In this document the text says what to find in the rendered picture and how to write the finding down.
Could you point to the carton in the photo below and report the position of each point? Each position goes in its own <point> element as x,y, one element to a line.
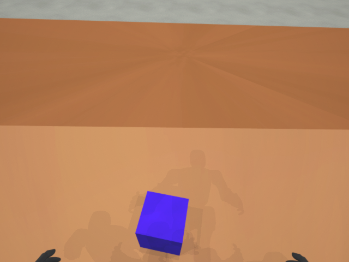
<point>162,222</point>

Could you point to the left robot hand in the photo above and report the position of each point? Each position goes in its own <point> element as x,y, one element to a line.
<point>45,257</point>

